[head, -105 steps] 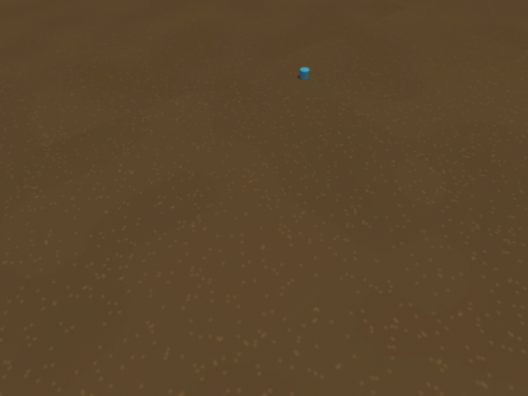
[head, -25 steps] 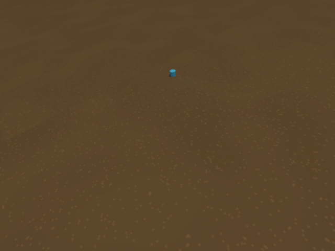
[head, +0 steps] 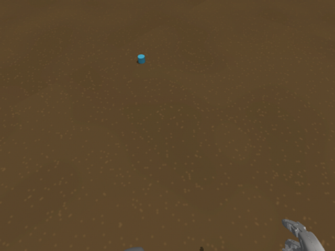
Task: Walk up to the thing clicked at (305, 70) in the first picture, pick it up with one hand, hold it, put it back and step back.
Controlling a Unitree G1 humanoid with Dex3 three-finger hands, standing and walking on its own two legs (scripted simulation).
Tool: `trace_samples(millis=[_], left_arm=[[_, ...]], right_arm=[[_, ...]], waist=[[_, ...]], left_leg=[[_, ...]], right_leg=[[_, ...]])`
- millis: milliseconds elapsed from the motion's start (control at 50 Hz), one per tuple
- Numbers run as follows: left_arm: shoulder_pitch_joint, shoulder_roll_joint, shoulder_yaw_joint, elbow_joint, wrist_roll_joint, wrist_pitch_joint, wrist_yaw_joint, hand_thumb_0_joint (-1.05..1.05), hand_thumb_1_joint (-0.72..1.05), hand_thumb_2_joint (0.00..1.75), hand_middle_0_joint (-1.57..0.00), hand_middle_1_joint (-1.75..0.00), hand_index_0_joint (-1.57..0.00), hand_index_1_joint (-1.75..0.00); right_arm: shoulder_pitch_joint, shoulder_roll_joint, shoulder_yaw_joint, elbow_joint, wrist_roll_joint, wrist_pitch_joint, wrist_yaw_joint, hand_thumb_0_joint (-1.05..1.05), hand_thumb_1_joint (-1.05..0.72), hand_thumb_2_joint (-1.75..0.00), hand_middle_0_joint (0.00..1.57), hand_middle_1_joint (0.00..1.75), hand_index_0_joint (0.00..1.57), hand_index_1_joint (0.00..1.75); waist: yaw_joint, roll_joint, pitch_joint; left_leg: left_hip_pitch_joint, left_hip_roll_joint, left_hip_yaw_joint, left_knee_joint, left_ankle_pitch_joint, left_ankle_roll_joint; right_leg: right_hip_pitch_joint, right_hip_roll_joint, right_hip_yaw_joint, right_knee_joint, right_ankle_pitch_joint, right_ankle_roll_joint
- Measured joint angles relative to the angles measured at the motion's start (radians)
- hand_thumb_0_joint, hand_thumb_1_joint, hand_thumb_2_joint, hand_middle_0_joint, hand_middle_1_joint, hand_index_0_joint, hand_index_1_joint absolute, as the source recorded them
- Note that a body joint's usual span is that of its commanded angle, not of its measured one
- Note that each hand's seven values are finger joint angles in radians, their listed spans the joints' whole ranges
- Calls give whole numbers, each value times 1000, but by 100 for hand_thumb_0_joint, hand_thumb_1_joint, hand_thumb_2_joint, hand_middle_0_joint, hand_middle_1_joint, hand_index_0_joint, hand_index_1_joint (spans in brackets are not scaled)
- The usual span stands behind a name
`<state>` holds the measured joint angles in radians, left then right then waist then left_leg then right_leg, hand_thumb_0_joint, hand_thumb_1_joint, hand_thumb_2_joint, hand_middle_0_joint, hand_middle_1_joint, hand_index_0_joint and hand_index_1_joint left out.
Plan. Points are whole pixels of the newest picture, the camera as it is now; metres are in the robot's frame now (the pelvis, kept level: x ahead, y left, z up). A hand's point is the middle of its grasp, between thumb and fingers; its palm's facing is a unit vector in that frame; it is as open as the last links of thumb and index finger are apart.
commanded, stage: walk up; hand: left
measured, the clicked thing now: (141, 59) +1.81 +0.30 -0.73
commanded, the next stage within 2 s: none
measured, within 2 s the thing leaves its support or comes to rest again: neither
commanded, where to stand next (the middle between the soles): +1.42 +0.07 m, yaw +0 degrees
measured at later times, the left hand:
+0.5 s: hand (108, 171) +0.34 +0.21 -0.11, palm faces +0.01 -0.91 -0.40, open 7.4 cm
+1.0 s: hand (110, 99) +0.66 +0.26 -0.13, palm faces -0.02 -0.94 -0.34, open 7.4 cm
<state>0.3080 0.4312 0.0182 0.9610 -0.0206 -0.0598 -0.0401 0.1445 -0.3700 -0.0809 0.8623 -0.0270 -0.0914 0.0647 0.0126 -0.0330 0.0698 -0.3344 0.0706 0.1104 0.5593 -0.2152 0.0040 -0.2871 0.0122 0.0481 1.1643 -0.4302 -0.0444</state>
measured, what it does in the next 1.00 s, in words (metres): walks ahead: right foot, then left foot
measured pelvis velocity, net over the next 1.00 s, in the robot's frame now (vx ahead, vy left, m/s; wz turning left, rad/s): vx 0.58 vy -0.01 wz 0.02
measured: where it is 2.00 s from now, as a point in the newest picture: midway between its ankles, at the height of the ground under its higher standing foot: (171, 123)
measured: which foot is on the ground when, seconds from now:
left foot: down 0.00-0.28, up 0.30-0.72, down 0.74-1.00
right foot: up 0.00-0.24, down 0.26-0.76, up 0.78-1.00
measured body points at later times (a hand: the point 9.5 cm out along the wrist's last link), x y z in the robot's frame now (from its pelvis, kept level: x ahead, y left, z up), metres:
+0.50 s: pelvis +0.31 -0.07 +0.01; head +0.31 -0.10 +0.46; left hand +0.34 +0.26 -0.08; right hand +0.41 -0.38 -0.12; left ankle +0.34 +0.10 -0.65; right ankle +0.32 -0.17 -0.73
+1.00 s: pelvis +0.58 -0.01 +0.01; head +0.60 +0.01 +0.46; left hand +0.66 +0.31 -0.11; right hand +0.66 -0.32 -0.09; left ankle +0.57 +0.09 -0.73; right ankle +0.64 -0.17 -0.67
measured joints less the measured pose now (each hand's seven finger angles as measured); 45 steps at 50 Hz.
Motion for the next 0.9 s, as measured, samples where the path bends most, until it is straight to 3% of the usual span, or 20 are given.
trace_samples(millis=[80, 180, 240, 280, 300, 340, 400, 500, 620, 740, 780, 840, 900], left_arm=[[-61, 19, 11, -46, -3, -12, -22, 1, 91, 90, -21, -30, -20, -30], [-123, 34, 31, -87, 15, -23, -55, 1, 91, 90, -20, -30, -20, -30], [-130, 42, 46, -77, 25, -28, -62, 1, 91, 90, -20, -30, -20, -30], [-138, 28, 61, -64, 31, -31, -54, 1, 91, 90, -20, -30, -20, -30], [-139, 18, 63, -67, 34, -36, -47, 1, 91, 90, -20, -30, -20, -30], [-128, -6, 53, -74, 27, -42, -38, 1, 91, 90, -20, -30, -20, -30], [-84, -45, 29, -66, 20, -43, -27, 1, 91, 90, -21, -30, -20, -30], [10, -51, 18, -28, 21, -44, -17, 1, 90, 90, -21, -30, -20, -30], [67, -27, 33, -16, 30, -47, -14, 1, 90, 90, -21, -30, -20, -30], [77, 14, 41, -15, 35, -32, -10, 1, 90, 90, -21, -30, -20, -30], [57, 24, 43, -8, 31, -16, 1, 1, 90, 90, -21, -30, -20, -30], [24, 1, 18, -6, 23, -2, 12, 1, 91, 90, -21, -30, -20, -30], [-17, 7, 7, -19, 12, -10, 2, 1, 91, 90, -21, -30, -20, -30]], right_arm=[[88, -9, 17, 12, 19, -1, -10, 1, -90, -90, 21, 30, 20, 30], [155, -47, 16, 54, 16, 10, 0, 1, -90, -90, 21, 30, 20, 30], [189, -70, 8, 71, 18, 12, 5, 1, -90, -90, 21, 30, 20, 30], [196, -85, 0, 92, 16, 21, 0, 1, -90, -90, 21, 30, 20, 30], [188, -85, -1, 102, 15, 31, -5, 1, -90, -90, 21, 30, 20, 30], [166, -79, 6, 109, 15, 43, -10, 1, -91, -90, 21, 30, 20, 30], [127, -80, 17, 105, 26, 42, -11, 1, -91, -90, 20, 30, 20, 30], [77, -66, 19, 54, 27, 42, 10, 1, -91, -90, 21, 30, 20, 30], [48, -66, 10, 47, 6, 62, 36, 1, -91, -90, 21, 30, 20, 30], [27, -60, -1, 54, 1, 54, 43, 1, -91, -90, 21, 30, 20, 30], [9, -40, -4, 49, -12, 38, 33, 1, -91, -90, 21, 30, 20, 30], [11, -31, -3, 14, 3, 16, 18, 1, -91, -90, 21, 30, 20, 30], [45, -8, 16, 5, 24, 6, 0, 1, -91, -90, 21, 30, 20, 30]], waist=[[-34, -4, -16], [-49, 7, -27], [-61, 30, -50], [-50, 78, -60], [-42, 93, -56], [-19, 95, -42], [8, 110, -28], [34, 112, -22], [43, 96, -20], [49, 52, -33], [45, -4, -17], [15, 24, -4], [-11, 8, 0]], left_leg=[[155, -13, 9, -98, -34, -12], [292, -9, 22, -112, -139, -32], [336, 19, 10, -26, -258, -44], [315, 72, -24, 116, -329, -18], [267, 75, -68, 246, -325, 2], [149, 21, -117, 505, -295, 14], [-16, -17, -119, 661, -164, 26], [-193, 3, -147, 513, -2, 14], [-240, 37, -137, 190, 81, -18], [-116, 12, -71, 3, 109, 18], [-99, -31, -34, 60, 48, 20], [-54, -17, -35, 93, -29, 32], [52, -30, -27, -1, -28, 26]], right_leg=[[-194, -58, 3, -82, 89, 22], [-262, -128, -36, -446, 247, 43], [-217, -124, -78, -531, 336, 32], [-207, -87, -112, -453, 268, 26], [-207, -77, -126, -408, 220, 22], [-172, -80, -129, -397, 171, 16], [-59, -72, -136, -517, 184, 18], [97, -31, -138, -710, 208, 13], [223, -8, -163, -798, 152, 23], [299, -41, -176, -705, -21, 68], [246, -106, -147, -513, -62, 41], [69, -57, -74, -135, -55, 9], [-83, -53, -34, -31, 41, 1]])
